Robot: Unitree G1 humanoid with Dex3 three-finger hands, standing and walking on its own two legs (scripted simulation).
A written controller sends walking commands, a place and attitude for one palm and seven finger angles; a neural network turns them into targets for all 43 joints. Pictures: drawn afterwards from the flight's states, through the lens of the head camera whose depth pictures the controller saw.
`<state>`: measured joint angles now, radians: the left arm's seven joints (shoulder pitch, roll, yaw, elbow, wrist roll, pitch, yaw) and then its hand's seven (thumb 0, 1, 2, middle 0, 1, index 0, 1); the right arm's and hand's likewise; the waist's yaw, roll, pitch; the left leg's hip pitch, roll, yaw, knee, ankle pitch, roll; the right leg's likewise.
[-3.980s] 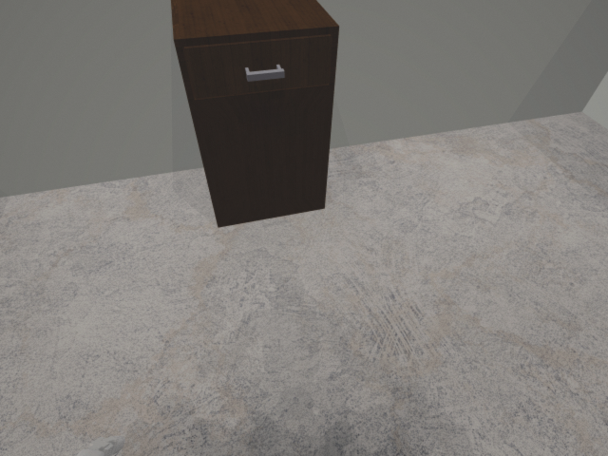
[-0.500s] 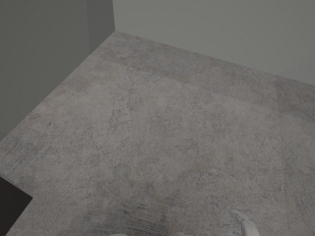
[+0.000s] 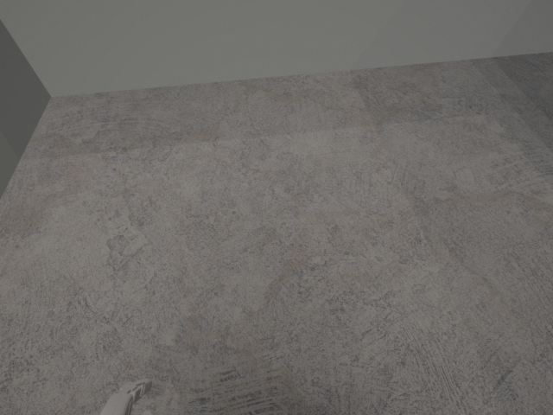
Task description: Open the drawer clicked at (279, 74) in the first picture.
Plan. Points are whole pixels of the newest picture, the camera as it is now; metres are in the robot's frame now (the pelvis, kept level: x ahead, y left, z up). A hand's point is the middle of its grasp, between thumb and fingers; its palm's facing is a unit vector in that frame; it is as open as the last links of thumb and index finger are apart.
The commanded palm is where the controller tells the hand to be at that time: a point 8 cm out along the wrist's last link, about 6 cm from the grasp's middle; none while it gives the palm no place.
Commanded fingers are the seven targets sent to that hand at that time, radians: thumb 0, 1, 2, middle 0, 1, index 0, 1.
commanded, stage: walk to a spot facing it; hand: left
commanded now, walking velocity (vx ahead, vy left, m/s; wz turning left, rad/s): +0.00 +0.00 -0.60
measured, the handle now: out of the picture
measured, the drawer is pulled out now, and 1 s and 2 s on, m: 0.00 0.00 0.00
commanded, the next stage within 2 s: turn to face it in 0.88 s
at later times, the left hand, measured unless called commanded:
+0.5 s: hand out of the picture +0.10 +0.21 -0.16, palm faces -0.18 -0.96 -0.19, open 7.4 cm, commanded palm none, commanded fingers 0.00 0.90 0.90 -0.20 -0.30 -0.20 -0.30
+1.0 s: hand (251, 331) +0.27 +0.06 -0.14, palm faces -0.51 -0.82 -0.27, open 7.4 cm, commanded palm none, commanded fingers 0.00 0.90 0.90 -0.20 -0.30 -0.20 -0.30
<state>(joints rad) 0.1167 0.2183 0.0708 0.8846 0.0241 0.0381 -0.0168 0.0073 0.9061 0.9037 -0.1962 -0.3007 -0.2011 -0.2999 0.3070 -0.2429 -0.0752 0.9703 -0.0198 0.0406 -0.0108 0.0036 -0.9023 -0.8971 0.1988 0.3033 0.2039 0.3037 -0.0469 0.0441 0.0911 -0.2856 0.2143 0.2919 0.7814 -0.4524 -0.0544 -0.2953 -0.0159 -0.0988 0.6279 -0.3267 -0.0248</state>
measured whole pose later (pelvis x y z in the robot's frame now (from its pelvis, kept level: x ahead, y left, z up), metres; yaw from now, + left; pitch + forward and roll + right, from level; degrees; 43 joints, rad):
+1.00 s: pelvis +0.06 -0.04 +0.00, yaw -33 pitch -1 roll +0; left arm 0.13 0.20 0.07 0.90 0.01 0.00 0.00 0.00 0.91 0.90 -0.20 -0.30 -0.20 -0.30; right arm 0.27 -0.23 -0.06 0.99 -0.02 0.06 -0.01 0.01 -0.91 -0.90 0.20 0.30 0.20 0.30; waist -0.03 0.04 0.12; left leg -0.40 0.15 0.11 1.19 -0.49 -0.08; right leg -0.31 0.01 -0.10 0.62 -0.29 -0.06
